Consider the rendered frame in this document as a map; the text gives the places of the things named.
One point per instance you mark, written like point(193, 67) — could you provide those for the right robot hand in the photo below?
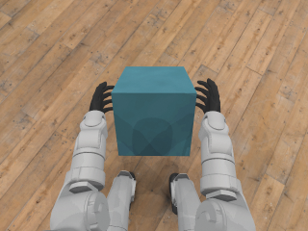
point(212, 102)

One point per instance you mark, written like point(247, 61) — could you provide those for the right robot upper arm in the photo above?
point(218, 215)

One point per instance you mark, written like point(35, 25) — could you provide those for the carton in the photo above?
point(154, 110)

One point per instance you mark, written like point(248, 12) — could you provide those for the robot shin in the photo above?
point(182, 176)
point(124, 173)

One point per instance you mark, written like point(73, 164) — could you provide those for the left robot forearm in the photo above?
point(87, 167)

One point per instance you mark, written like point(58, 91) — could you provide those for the robot left shin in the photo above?
point(124, 173)

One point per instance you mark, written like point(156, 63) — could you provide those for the right robot forearm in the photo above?
point(219, 178)

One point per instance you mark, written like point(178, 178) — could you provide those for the robot right shin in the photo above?
point(182, 176)

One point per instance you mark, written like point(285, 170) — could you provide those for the left robot hand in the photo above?
point(98, 103)

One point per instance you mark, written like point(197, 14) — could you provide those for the left robot upper arm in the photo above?
point(82, 211)

